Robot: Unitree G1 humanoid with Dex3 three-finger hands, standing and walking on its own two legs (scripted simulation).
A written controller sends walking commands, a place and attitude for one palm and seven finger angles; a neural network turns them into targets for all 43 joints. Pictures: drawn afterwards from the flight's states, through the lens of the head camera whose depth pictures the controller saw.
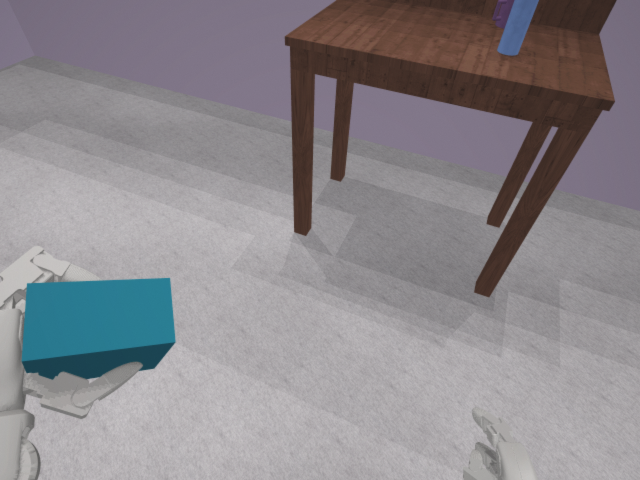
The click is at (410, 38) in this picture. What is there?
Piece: table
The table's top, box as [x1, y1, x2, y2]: [285, 0, 614, 110]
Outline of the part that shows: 285,36 286,45 590,107 609,110 614,102 599,36 595,33 530,23 519,52 516,55 510,56 501,54 496,50 503,29 494,24 495,21 491,19 492,17 388,0 336,0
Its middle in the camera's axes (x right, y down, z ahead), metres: +0.40 -0.62 +1.21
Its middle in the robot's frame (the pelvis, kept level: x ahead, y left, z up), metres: +1.34 -0.32 +0.05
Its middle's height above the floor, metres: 0.82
